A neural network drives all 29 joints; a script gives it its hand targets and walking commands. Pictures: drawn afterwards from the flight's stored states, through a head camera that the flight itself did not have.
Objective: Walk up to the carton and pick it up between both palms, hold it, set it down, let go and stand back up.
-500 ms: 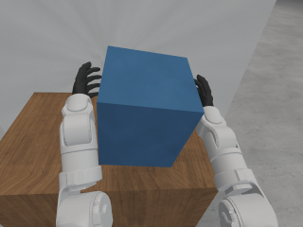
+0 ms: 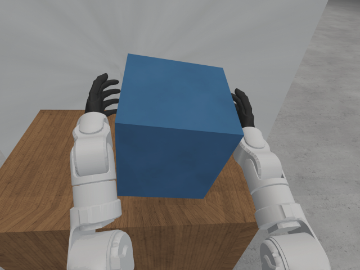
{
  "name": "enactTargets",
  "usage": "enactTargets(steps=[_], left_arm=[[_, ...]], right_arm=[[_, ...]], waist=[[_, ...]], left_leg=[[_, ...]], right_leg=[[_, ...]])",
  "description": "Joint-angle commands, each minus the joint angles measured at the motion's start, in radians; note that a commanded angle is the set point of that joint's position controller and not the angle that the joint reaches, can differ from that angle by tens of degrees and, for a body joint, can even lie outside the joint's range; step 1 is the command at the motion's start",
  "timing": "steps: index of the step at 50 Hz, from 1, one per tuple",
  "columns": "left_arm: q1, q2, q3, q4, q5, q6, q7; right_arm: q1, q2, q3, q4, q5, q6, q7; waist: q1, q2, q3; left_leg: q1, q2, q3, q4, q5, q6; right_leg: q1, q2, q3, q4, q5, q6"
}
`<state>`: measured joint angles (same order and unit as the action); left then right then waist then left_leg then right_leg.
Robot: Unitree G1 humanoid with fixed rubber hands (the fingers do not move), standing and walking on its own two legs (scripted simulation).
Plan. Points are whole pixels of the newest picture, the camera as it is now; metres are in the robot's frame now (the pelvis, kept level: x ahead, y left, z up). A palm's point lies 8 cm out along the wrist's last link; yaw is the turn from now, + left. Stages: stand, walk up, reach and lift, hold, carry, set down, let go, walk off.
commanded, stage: hold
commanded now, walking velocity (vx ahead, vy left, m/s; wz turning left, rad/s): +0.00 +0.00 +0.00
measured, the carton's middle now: (169, 133) +0.38 +0.02 +0.14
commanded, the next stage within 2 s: none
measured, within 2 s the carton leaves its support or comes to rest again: neither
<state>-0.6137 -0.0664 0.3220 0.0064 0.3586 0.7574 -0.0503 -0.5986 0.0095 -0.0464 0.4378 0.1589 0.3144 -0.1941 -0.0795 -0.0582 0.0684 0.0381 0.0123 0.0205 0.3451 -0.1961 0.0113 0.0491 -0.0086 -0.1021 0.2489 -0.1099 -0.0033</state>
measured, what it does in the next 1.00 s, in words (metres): stands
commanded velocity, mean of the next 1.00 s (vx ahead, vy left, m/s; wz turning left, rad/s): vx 0.00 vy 0.00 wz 0.00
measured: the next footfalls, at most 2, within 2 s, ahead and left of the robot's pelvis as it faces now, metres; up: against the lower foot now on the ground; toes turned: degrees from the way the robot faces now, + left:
none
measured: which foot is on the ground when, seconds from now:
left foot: down 0.00-1.00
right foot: down 0.00-1.00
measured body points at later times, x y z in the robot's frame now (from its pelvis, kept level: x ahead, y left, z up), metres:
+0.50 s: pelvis +0.00 +0.00 +0.00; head -0.05 +0.03 +0.45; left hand +0.37 +0.16 +0.21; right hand +0.36 -0.14 +0.19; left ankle +0.01 +0.11 -0.75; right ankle +0.03 -0.12 -0.75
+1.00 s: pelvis +0.00 +0.00 +0.00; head -0.05 +0.03 +0.45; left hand +0.36 +0.16 +0.21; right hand +0.36 -0.14 +0.19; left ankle +0.01 +0.11 -0.75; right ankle +0.03 -0.12 -0.75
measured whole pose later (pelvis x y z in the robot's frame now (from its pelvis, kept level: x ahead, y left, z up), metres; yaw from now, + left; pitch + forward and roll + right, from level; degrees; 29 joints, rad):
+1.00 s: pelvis +0.00 +0.00 +0.00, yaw +0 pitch -11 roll -1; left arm -0.61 -0.06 0.33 0.01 0.36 0.75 -0.06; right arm -0.61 0.01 -0.05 0.44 0.15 0.31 -0.20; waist -0.08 -0.06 0.07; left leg 0.04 0.01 0.02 0.34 -0.19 0.01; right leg 0.05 -0.01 -0.10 0.25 -0.11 -0.01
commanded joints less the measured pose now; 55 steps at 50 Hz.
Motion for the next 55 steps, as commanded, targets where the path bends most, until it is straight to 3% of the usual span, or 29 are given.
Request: enactTargets(steps=[1, 19, 46, 52, 55], left_arm=[[-0.499, -0.469, -0.481, -0.006, -0.152, -0.014, -0.133], [-0.514, -0.459, -0.464, 0.011, -0.149, -0.020, -0.142], [-0.510, -0.465, -0.486, -0.022, -0.155, -0.022, -0.137], [-0.515, -0.460, -0.468, 0.000, -0.146, -0.017, -0.140], [-0.515, -0.461, -0.479, -0.016, -0.154, -0.019, -0.138]], right_arm=[[-0.803, 0.464, 0.361, -0.310, 0.052, -0.091, 0.091], [-0.802, 0.473, 0.356, -0.289, 0.041, -0.088, 0.086], [-0.804, 0.471, 0.376, -0.322, 0.053, -0.095, 0.087], [-0.802, 0.466, 0.355, -0.291, 0.041, -0.093, 0.091], [-0.810, 0.472, 0.368, -0.314, 0.048, -0.097, 0.089]], waist=[[-0.010, 0.075, -0.331], [-0.011, 0.068, -0.318], [-0.009, 0.079, -0.351], [-0.007, 0.073, -0.314], [-0.009, 0.075, -0.355]], left_leg=[[-0.008, -0.036, 0.027, -0.046, 0.233, -0.030], [-0.025, -0.041, 0.031, -0.054, 0.199, -0.024], [0.000, -0.038, 0.028, -0.035, 0.263, -0.032], [-0.018, -0.035, 0.031, -0.054, 0.211, -0.028], [-0.001, -0.040, 0.031, -0.038, 0.245, -0.029]], right_leg=[[0.126, 0.058, -0.010, 0.001, 0.081, 0.016], [0.129, 0.050, -0.007, -0.001, 0.073, 0.022], [0.132, 0.055, -0.009, 0.007, 0.107, 0.019], [0.118, 0.053, -0.011, -0.001, 0.057, 0.017], [0.133, 0.053, -0.009, 0.006, 0.098, 0.021]])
